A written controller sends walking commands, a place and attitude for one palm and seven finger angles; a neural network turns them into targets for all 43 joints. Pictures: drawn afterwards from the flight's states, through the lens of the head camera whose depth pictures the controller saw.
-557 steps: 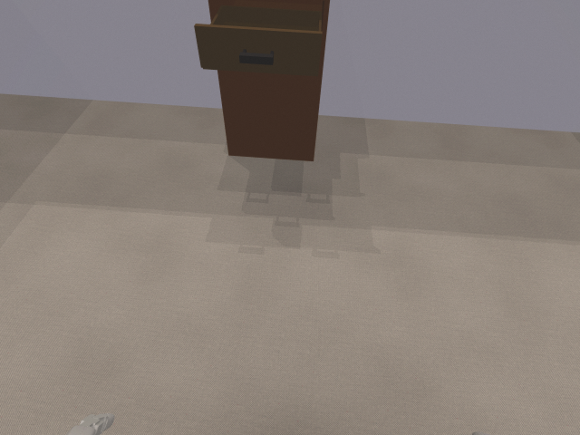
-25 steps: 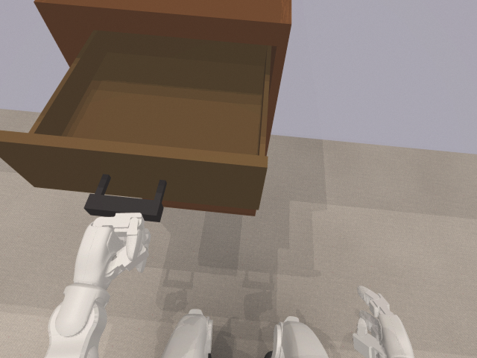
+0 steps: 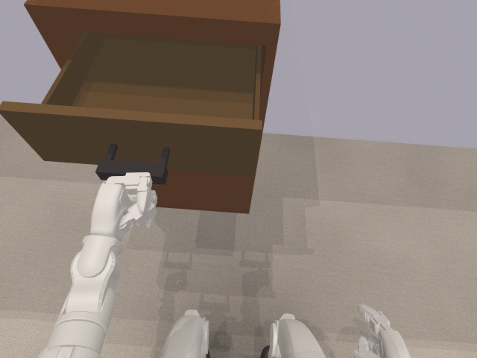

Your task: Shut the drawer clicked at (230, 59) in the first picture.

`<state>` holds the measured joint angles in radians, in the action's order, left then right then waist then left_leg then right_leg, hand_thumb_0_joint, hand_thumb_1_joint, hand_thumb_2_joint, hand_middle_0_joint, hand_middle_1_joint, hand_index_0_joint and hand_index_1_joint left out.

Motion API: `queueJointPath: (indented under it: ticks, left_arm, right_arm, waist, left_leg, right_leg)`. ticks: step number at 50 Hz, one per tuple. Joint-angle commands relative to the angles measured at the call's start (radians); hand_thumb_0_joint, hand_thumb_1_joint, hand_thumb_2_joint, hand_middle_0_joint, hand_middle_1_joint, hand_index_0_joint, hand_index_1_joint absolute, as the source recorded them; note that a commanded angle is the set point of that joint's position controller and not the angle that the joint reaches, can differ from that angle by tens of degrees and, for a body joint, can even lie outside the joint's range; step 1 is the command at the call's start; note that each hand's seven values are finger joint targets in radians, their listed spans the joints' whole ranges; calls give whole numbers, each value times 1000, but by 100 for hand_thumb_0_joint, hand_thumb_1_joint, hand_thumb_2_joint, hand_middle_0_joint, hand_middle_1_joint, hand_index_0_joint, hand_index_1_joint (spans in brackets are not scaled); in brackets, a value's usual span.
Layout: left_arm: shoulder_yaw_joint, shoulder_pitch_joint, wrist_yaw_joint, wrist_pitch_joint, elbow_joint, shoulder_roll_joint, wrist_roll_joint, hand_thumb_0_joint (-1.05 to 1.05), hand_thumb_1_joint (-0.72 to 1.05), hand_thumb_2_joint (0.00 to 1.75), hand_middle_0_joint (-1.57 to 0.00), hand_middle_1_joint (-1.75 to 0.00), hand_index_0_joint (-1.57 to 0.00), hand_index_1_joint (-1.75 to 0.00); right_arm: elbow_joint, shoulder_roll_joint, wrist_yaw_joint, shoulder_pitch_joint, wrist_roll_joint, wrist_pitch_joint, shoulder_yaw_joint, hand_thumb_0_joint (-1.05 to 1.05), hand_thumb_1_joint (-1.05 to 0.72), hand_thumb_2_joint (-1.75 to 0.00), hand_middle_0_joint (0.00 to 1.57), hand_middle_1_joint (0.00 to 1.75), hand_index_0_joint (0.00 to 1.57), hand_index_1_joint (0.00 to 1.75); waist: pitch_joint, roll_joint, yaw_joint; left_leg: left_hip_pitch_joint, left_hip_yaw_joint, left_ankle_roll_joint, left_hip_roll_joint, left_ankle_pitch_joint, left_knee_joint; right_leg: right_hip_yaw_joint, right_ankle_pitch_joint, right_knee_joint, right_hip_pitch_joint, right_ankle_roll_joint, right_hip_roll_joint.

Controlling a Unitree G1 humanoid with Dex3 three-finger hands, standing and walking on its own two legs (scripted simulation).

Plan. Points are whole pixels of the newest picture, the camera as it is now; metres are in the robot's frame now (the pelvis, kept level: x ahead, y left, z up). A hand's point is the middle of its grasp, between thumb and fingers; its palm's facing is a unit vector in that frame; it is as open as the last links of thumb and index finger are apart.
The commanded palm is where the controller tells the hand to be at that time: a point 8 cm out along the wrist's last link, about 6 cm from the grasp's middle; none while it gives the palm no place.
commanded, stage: push the drawer shut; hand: left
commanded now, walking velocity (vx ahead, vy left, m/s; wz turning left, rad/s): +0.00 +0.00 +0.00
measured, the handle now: (136, 161) +0.43 +0.19 +0.04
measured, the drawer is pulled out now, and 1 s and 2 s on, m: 0.21 0.08 0.00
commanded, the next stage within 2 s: none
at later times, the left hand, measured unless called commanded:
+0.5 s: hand (158, 168) +0.42 +0.15 +0.03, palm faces -0.06 -1.00 -0.05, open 3.0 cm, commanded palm +0.41 +0.20 +0.04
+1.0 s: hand (164, 142) +0.48 +0.15 +0.03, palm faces -0.05 -1.00 -0.05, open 3.1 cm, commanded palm +0.47 +0.20 +0.04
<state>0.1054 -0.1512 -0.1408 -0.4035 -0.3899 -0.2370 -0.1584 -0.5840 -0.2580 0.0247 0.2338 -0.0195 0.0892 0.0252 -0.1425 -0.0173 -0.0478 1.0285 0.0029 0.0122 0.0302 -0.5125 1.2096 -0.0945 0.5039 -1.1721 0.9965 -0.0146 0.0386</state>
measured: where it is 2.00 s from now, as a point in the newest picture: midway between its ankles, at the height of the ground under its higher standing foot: outside the picture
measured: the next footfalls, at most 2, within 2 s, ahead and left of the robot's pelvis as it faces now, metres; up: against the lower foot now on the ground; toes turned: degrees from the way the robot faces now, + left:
none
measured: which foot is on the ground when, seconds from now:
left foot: down 0.00-1.00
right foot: down 0.00-1.00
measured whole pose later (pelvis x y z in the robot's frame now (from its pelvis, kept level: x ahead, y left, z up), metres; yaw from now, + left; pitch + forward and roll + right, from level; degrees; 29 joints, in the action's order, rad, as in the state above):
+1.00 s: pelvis +0.00 +0.00 -0.01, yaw -1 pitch +24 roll -2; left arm 0.29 -0.73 -0.18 -0.50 -1.02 -0.36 -0.10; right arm -0.65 -0.26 0.00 0.29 0.01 -0.01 0.02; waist -0.13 -0.02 -0.13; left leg 1.13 0.00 0.01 0.05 -0.51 1.23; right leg -0.09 0.49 -1.18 1.10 -0.02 0.02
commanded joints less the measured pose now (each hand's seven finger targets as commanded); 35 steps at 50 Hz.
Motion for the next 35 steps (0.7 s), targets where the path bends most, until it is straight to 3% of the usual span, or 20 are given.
queueJointPath:
  ticks: [1, 4, 6, 8, 9, 11, 16, 17, 18, 22, 23, 25, 28, 30, 32, 35]
  left_arm:
    - [64, -410, 11, -83, 185, -135, -18, 0, 90, 90, -140, -160, -140, -160]
    - [66, -410, 3, -81, 151, -131, -21, 0, 90, 90, -140, -160, -140, -160]
    - [67, -484, 0, -82, 128, -138, -23, 0, 90, 90, -140, -160, -140, -160]
    - [87, -520, 3, -87, 114, -168, -20, 0, 90, 90, -140, -160, -140, -160]
    - [85, -509, 2, -88, 93, -151, -19, 0, 90, 90, -140, -160, -140, -160]
    - [89, -548, 3, -90, 59, -156, -19, 0, 90, 90, -140, -160, -140, -160]
    - [82, -668, -1, -100, -33, -155, -9, 0, 90, 90, -140, -160, -140, -160]
    - [116, -676, 1, -102, -64, -192, -7, 0, 90, 90, -140, -160, -140, -160]
    - [117, -701, -2, -107, -73, -201, -6, 0, 90, 90, -140, -160, -140, -160]
    - [126, -737, -15, -114, -100, -197, -7, 0, 90, 90, -140, -160, -140, -160]
    - [144, -726, -16, -115, -112, -222, -6, 0, 90, 90, -140, -160, -140, -160]
    - [147, -736, -18, -115, -127, -214, -9, 0, 90, 90, -140, -160, -140, -160]
    - [148, -790, -20, -122, -165, -220, -6, 0, 90, 90, -140, -160, -140, -160]
    - [179, -804, -20, -130, -190, -252, -2, 0, 90, 90, -140, -160, -140, -160]
    - [187, -826, -20, -137, -215, -263, 2, 0, 90, 90, -140, -160, -140, -160]
    - [184, -885, -28, -145, -262, -267, 9, 0, 90, 90, -140, -160, -140, -160]
  right_arm:
    - [109, -143, 15, 4, 0, 30, -64, 0, -90, -90, 20, 30, 20, 30]
    - [102, -145, 13, 19, 1, 23, -65, 0, -90, -90, 20, 30, 20, 30]
    - [89, -147, 14, 24, 0, 17, -65, 0, -90, -90, 20, 30, 20, 30]
    - [86, -151, 15, 32, 0, 14, -65, 0, -90, -90, 20, 30, 20, 30]
    - [83, -147, 13, 36, 2, 12, -66, 0, -90, -90, 20, 30, 20, 30]
    - [75, -149, 12, 43, 2, 6, -66, 0, -90, -90, 20, 30, 20, 30]
    - [58, -150, 10, 58, 4, -7, -64, 0, -90, -90, 20, 30, 20, 30]
    - [55, -153, 12, 63, 3, -11, -65, 0, -90, -90, 20, 30, 20, 30]
    - [55, -157, 13, 72, 5, -12, -63, 0, -90, -90, 20, 30, 20, 30]
    - [50, -151, 8, 87, 8, -23, -68, 0, -90, -90, 20, 30, 20, 30]
    - [51, -154, 8, 98, 8, -26, -67, 0, -90, -90, 20, 30, 20, 30]
    - [47, -151, 3, 103, 10, -35, -68, 0, -90, -90, 20, 30, 20, 30]
    - [42, -152, 0, 115, 10, -42, -67, 0, -90, -90, 20, 30, 20, 30]
    - [39, -152, -1, 122, 12, -48, -68, 0, -90, -90, 20, 30, 20, 30]
    - [37, -152, -2, 125, 12, -53, -66, 0, -90, -90, 20, 30, 20, 30]
    - [26, -152, -4, 139, 14, -59, -65, 0, -90, -90, 20, 30, 20, 30]
  waist:
    - [-348, -42, -41]
    - [-374, -38, -42]
    - [-363, -36, -56]
    - [-370, -58, -53]
    - [-391, -59, -48]
    - [-376, -36, -59]
    - [-367, -42, -81]
    - [-359, -37, -71]
    - [-369, -31, -79]
    - [-443, -64, -71]
    - [-450, -66, -64]
    - [-459, -64, -66]
    - [-424, -46, -83]
    - [-438, -51, -75]
    - [-422, -28, -83]
    - [-416, -57, -94]
  left_leg:
    - [-246, 39, 7, -27, 124, -188]
    - [-269, 42, 6, -22, 184, -188]
    - [-268, 44, 5, -20, 169, -187]
    - [-275, 47, 4, -21, 170, -189]
    - [-292, 48, 2, -21, 188, -191]
    - [-281, 48, 2, -18, 192, -190]
    - [-267, 47, 4, -20, 164, -183]
    - [-252, 44, 2, -20, 156, -183]
    - [-258, 49, 7, -20, 171, -182]
    - [-290, 39, 3, -20, 235, -169]
    - [-303, 46, 2, -18, 264, -171]
    - [-305, 43, 1, -16, 294, -168]
    - [-276, 40, 6, -16, 264, -167]
    - [-267, 35, 6, -18, 265, -164]
    - [-236, 29, 9, -19, 241, -163]
    - [-242, 32, 9, -18, 236, -158]
  right_leg:
    - [59, -100, 182, -150, -10, -35]
    - [54, -150, 177, -164, -11, -37]
    - [54, -140, 181, -146, -8, -36]
    - [53, -138, 175, -141, -12, -38]
    - [51, -150, 174, -146, -12, -39]
    - [49, -156, 177, -143, -9, -38]
    - [53, -138, 178, -118, -7, -39]
    - [56, -132, 180, -126, -9, -39]
    - [53, -142, 174, -125, -10, -42]
    - [61, -198, 172, -152, -8, -40]
    - [56, -215, 163, -154, -13, -44]
    - [57, -246, 162, -164, -10, -44]
    - [58, -226, 167, -150, -8, -47]
    - [66, -235, 167, -172, -8, -48]
    - [72, -225, 174, -182, -5, -48]
    - [70, -215, 169, -150, -7, -50]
